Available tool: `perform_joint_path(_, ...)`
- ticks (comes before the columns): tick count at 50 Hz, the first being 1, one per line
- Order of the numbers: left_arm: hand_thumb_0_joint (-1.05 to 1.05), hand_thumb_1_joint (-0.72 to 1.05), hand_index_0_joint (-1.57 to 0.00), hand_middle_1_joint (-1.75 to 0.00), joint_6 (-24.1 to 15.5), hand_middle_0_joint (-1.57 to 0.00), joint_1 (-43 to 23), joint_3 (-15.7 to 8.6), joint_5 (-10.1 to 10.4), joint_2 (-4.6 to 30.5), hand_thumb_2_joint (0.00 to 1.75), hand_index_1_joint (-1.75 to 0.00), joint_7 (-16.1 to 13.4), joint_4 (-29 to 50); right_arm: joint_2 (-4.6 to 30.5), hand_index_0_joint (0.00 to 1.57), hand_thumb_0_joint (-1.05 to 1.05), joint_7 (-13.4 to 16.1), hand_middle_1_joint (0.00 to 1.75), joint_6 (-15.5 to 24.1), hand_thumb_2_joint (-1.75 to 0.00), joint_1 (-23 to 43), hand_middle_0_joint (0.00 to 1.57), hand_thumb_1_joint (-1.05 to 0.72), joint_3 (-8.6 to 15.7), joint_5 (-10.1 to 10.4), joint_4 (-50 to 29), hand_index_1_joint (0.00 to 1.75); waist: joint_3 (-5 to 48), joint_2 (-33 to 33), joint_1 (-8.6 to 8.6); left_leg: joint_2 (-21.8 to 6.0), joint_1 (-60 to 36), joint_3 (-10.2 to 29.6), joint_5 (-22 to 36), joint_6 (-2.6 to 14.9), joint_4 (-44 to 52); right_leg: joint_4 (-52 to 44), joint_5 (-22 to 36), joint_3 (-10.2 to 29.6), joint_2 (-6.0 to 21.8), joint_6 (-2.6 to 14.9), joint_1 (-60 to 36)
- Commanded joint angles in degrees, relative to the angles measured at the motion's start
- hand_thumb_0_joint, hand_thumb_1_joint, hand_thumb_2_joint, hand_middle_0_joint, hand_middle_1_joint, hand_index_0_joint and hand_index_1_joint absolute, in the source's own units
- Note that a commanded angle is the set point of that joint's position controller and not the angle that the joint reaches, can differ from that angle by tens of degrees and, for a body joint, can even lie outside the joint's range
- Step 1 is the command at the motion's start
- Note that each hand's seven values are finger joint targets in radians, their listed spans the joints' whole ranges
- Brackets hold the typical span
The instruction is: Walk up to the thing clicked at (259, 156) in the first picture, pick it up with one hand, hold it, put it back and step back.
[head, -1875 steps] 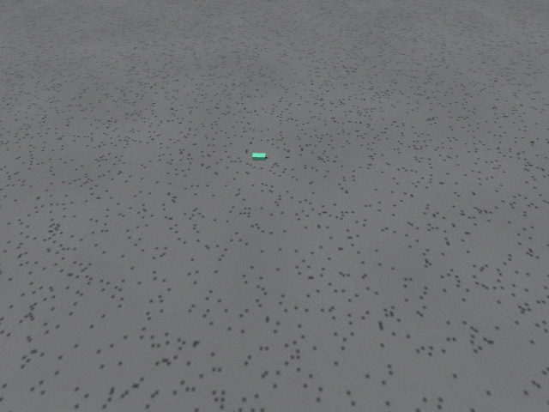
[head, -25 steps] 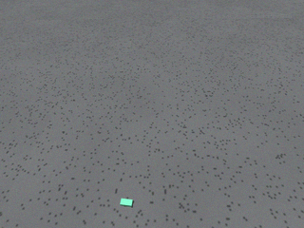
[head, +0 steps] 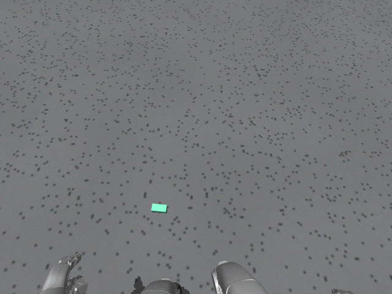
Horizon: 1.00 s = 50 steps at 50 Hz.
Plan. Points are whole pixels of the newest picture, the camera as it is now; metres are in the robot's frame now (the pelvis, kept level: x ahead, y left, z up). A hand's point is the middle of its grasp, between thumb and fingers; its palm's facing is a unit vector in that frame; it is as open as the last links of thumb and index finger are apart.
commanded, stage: step back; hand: left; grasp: from above
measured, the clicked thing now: (159, 208) +0.49 +0.16 -0.75
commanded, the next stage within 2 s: none
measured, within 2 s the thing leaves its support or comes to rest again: neither
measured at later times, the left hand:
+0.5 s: hand out of the picture +0.01 +0.26 -0.13, palm faces -0.04 -0.91 -0.42, open 7.4 cm
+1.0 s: hand out of the picture -0.19 +0.25 -0.16, palm faces -0.08 -0.91 -0.41, open 7.4 cm
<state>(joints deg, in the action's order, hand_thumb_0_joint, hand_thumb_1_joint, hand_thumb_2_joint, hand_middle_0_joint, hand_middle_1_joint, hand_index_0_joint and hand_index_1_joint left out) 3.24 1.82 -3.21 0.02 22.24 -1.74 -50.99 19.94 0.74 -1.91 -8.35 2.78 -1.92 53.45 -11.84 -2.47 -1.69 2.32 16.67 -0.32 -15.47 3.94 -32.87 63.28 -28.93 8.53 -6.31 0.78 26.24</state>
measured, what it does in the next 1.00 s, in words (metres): walks backwards: right foot, then left foot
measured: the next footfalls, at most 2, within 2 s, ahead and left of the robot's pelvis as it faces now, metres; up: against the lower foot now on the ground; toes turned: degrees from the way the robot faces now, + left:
right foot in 0.22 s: -0.03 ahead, -0.12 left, +0.00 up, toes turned +0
left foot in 0.58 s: -0.11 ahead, +0.13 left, +0.00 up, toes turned -3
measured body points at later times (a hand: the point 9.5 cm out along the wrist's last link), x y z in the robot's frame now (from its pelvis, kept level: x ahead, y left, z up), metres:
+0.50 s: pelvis -0.12 +0.00 +0.00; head -0.05 -0.02 +0.44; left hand +0.01 +0.30 -0.10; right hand -0.03 -0.33 -0.13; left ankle -0.15 +0.14 -0.68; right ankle -0.07 -0.12 -0.73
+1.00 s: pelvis -0.28 -0.02 -0.02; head -0.22 -0.03 +0.43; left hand -0.18 +0.30 -0.13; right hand -0.16 -0.35 -0.13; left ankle -0.16 +0.12 -0.73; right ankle -0.31 -0.14 -0.73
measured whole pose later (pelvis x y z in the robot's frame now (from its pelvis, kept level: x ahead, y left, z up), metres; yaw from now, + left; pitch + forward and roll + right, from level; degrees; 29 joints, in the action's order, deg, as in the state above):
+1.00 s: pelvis -0.28 -0.02 -0.02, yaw -3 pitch -3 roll -3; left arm 2.4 10.8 -4.7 -1.8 20.8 0.3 -49.4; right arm 24.3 1.0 -2.3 -4.1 3.3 -1.1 46.1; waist -11.9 4.6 -0.4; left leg -4.5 26.7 4.6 -14.5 -0.1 -41.3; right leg 37.8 -22.5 1.3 -3.6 0.0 12.3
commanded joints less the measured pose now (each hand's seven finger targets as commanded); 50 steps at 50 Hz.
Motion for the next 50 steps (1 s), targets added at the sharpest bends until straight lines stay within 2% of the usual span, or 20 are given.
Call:
perform_joint_path(1, 0.0, 0.9, -0.2, -0.3, -1.3, -0.2, 3.6, -3.1, -0.8, 9.6, 0.9, -0.3, -0.7, 4.2, 13.6, 0.2, 0.0, 1.8, 0.3, 1.4, -0.9, -2.1, 0.2, -0.9, 4.1, 0.7, -5.6, 0.3, 16.1, 8.4, -0.55, -15.8, -20.7, 14.4, 38.8, 8.35, 3.5, -5.8, 0.4, -0.4, 2.4, -1.78, 3.9)
perform_joint_path(5, 0.0, 0.9, -0.2, -0.3, -1.8, -0.2, 4.8, -3.5, -1.0, 9.3, 0.9, -0.3, -0.2, 4.8, 15.4, 0.2, 0.0, 1.5, 0.3, 1.1, -0.9, -1.4, 0.2, -0.9, 4.3, 0.6, -6.9, 0.3, 15.0, 8.7, -0.79, -17.5, -15.6, 15.1, 32.2, 10.16, 3.7, -15.8, 0.7, -3.6, 4.6, -1.22, -2.1)
perform_joint_path(10, 0.0, 0.9, -0.2, -0.3, -2.2, -0.2, 12.9, -4.3, -1.6, 8.9, 0.9, -0.3, 0.6, 1.8, 16.2, 0.2, 0.0, 0.7, 0.3, 0.5, -0.9, 3.4, 0.2, -0.9, 4.1, 1.3, -8.5, 0.3, 15.6, 7.9, 2.99, -15.7, -1.4, 13.6, 14.2, 5.66, 3.4, -33.2, 14.1, -7.0, 5.1, 1.84, -17.8)
perform_joint_path(11, 0.0, 0.9, -0.2, -0.3, -2.5, -0.2, 14.3, -4.4, -1.9, 9.7, 0.9, -0.3, 0.5, 1.8, 14.7, 0.2, 0.0, 0.6, 0.3, 0.4, -0.9, 4.1, 0.2, -0.9, 3.6, 1.7, -8.5, 0.3, 16.4, 4.6, 3.67, -13.2, 1.1, 11.6, 9.3, 3.08, 0.2, -37.2, 17.4, -2.1, 7.9, 3.31, -19.2)
perform_joint_path(12, 0.0, 0.9, -0.2, -0.3, -2.9, -0.2, 13.0, -5.3, -2.4, 13.2, 0.9, -0.3, 0.6, 3.0, 13.4, 0.2, 0.0, 0.4, 0.3, 0.4, -0.9, 3.9, 0.2, -0.9, 3.2, 2.0, -9.1, 0.3, 15.6, -4.4, 2.93, -6.3, 7.9, 7.2, 0.8, -0.54, -7.4, -39.9, 21.6, 10.0, 15.5, 7.56, -20.3)
perform_joint_path(13, 0.0, 0.9, -0.2, -0.3, -2.7, -0.2, 9.3, -6.2, -1.8, 17.4, 0.9, -0.3, 0.9, 4.6, 11.7, 0.2, 0.0, 0.6, 0.3, 0.3, -0.9, 4.7, 0.2, -0.9, 3.0, 2.1, -9.2, 0.3, 11.9, -13.3, 4.04, 3.4, 9.8, 1.6, -15.0, -3.67, -20.3, -44.9, 24.1, 21.8, 26.3, 16.46, -12.7)
perform_joint_path(14, 0.0, 0.9, -0.2, -0.3, -3.0, -0.2, 5.3, -6.2, -2.5, 18.1, 0.9, -0.3, 0.6, 7.3, 13.1, 0.2, 0.0, 1.0, 0.3, -0.2, -0.9, 3.2, 0.2, -0.9, 3.7, 1.6, -8.1, 0.3, 9.6, -12.6, 3.53, 3.1, 6.9, 7.3, -20.5, -4.54, -32.0, -45.7, 26.7, 26.0, 30.2, 19.66, -5.1)
perform_joint_path(18, 0.0, 0.9, -0.2, -0.3, -3.1, -0.2, 1.6, -5.0, -1.8, 11.4, 0.9, -0.3, -0.1, 9.0, 12.1, 0.2, 0.0, 0.7, 0.3, 0.3, -0.9, -1.7, 0.2, -0.9, 2.7, 2.3, -5.4, 0.3, 9.9, -4.4, 0.55, 6.1, 9.7, 10.1, -13.1, -4.42, -35.8, -40.1, 37.6, 6.2, 18.4, 11.54, -10.6)
perform_joint_path(25, 0.0, 0.9, -0.2, -0.3, -1.7, -0.2, 6.9, -4.8, -2.2, 11.7, 0.9, -0.3, -0.2, 10.5, 11.6, 0.2, 0.0, 1.2, 0.3, 1.3, -0.9, -3.4, 0.2, -0.9, 2.0, 1.7, -7.2, 0.3, 16.0, -9.4, 3.34, -1.6, 6.9, 4.3, -13.3, -4.59, -6.5, -33.5, 40.9, 5.0, 19.1, 10.77, -25.6)
perform_joint_path(28, 0.0, 0.9, -0.2, -0.3, -0.3, -0.2, 6.7, -4.3, -0.9, 12.0, 0.9, -0.3, 0.5, 11.0, 11.5, 0.2, 0.0, 1.1, 0.3, 2.1, -0.9, -6.9, 0.2, -0.9, 3.1, 0.5, -5.5, 0.3, 17.2, -7.1, 1.58, -0.9, -4.4, 1.2, 7.5, -3.58, 13.6, -25.6, 37.1, 1.7, 15.1, 6.56, -19.9)
perform_joint_path(30, 0.0, 0.9, -0.2, -0.3, -0.1, -0.2, 7.7, -3.4, -0.4, 7.9, 0.9, -0.3, 0.8, 11.9, 19.8, 0.2, 0.0, 0.9, 0.3, 2.2, -0.9, -4.6, 0.2, -0.9, 5.1, -0.9, -6.6, 0.3, 16.0, 12.0, 2.25, -18.3, -12.6, 25.1, 17.4, 3.11, 13.5, -14.6, 7.2, -3.8, 3.5, 1.35, 0.5)
perform_joint_path(31, 0.0, 0.9, -0.2, -0.3, -0.1, -0.2, 3.4, -4.4, -0.9, 10.3, 0.9, -0.3, 0.0, 12.3, 23.5, 0.2, 0.0, 0.5, 0.3, 1.9, -0.9, -3.1, 0.2, -0.9, 5.6, -0.6, -7.6, 0.3, 13.1, 14.9, -1.1, -25.1, -1.1, 29.5, 19.4, 11.51, 14.3, -4.8, -8.4, -0.4, 0.6, 0.03, -1.4)
perform_joint_path(32, 0.0, 0.9, -0.2, -0.3, -0.2, -0.2, 2.1, -4.8, -1.5, 11.4, 0.9, -0.3, -0.4, 11.9, 23.3, 0.2, 0.0, 0.7, 0.3, 2.2, -0.9, -0.7, 0.2, -0.9, 5.7, -0.5, -8.0, 0.3, 10.2, 15.6, -1.21, -27.5, 4.8, 32.7, 17.2, 14.67, 16.0, 3.5, -8.4, 2.8, 2.0, -0.06, -2.6)
perform_joint_path(35, 0.0, 0.9, -0.2, -0.3, -0.3, -0.2, 9.7, -5.1, -0.2, 10.5, 0.9, -0.3, 0.6, 8.6, 15.6, 0.2, 0.0, 1.2, 0.3, 2.5, -0.9, 5.4, 0.2, -0.9, 3.3, -0.4, -9.7, 0.3, 10.6, 8.6, 4.63, -15.8, -3.0, 13.2, 25.8, 8.13, 9.7, 9.5, 0.7, 3.4, 0.0, 0.41, 2.2)
perform_joint_path(41, 0.0, 0.9, -0.2, -0.3, -1.0, -0.2, 8.6, -4.8, -1.1, 9.3, 0.9, -0.3, 0.9, 9.6, 15.9, 0.2, 0.0, 1.4, 0.3, 2.1, -0.9, -1.6, 0.2, -0.9, 4.0, 0.3, -9.6, 0.3, 13.3, 11.3, 0.11, -17.0, -14.0, 13.9, 25.0, 10.89, 5.7, -5.5, -1.4, -0.3, 2.7, -2.87, 2.0)
perform_joint_path(44, 0.0, 0.9, -0.2, -0.3, -1.6, -0.2, 11.9, -4.6, -1.1, 9.1, 0.9, -0.3, 0.9, 8.0, 16.9, 0.2, 0.0, 1.3, 0.3, 1.4, -0.9, 0.8, 0.2, -0.9, 4.3, 0.1, -10.7, 0.3, 16.5, 14.3, 1.24, -16.7, -12.2, 12.5, 24.1, 9.24, 2.6, -22.8, 1.0, -4.2, 6.1, -1.89, -5.8)
perform_joint_path(47, 0.0, 0.9, -0.2, -0.3, -2.2, -0.2, 16.9, -5.0, -1.7, 9.2, 0.9, -0.3, 1.0, 3.8, 16.7, 0.2, 0.0, 1.0, 0.3, -0.1, -0.9, 2.3, 0.2, -0.9, 4.0, 1.0, -10.9, 0.3, 17.0, 12.5, 2.87, -11.8, -2.0, 9.2, 14.8, 4.3, -2.2, -42.0, 17.2, -8.2, 4.3, -0.02, -18.9)
perform_joint_path(48, 0.0, 0.9, -0.2, -0.3, -2.5, -0.2, 16.6, -5.6, -2.5, 11.9, 0.9, -0.3, 1.2, 4.1, 14.6, 0.2, 0.0, 0.9, 0.3, -0.3, -0.9, 1.9, 0.2, -0.9, 3.6, 1.4, -11.1, 0.3, 15.8, 6.1, 2.5, -8.1, 6.9, 8.1, 3.7, 1.11, -6.6, -40.6, 16.2, 0.6, 8.7, 1.7, -21.1)
perform_joint_path(49, 0.0, 0.9, -0.2, -0.3, -2.6, -0.2, 15.7, -6.9, -2.9, 17.0, 0.9, -0.3, 1.3, 5.6, 11.9, 0.2, 0.0, 0.9, 0.3, -0.2, -0.9, 1.3, 0.2, -0.9, 2.6, 1.6, -12.3, 0.3, 13.8, -9.5, 2.68, 1.3, 17.9, 4.8, -12.7, -2.53, -15.7, -43.6, 13.1, 17.2, 19.8, 6.23, -20.2)
perform_joint_path(50, 0.0, 0.9, -0.2, -0.3, -2.3, -0.2, 10.7, -7.6, -3.0, 22.3, 0.9, -0.3, 1.1, 8.2, 13.5, 0.2, 0.0, 1.9, 0.3, -0.3, -0.9, 4.1, 0.2, -0.9, 3.7, 1.4, -12.7, 0.3, 11.3, -15.5, 5.74, 2.7, 12.5, 7.9, -20.6, -4.34, -29.8, -46.6, 16.0, 26.2, 30.1, 16.16, -4.7)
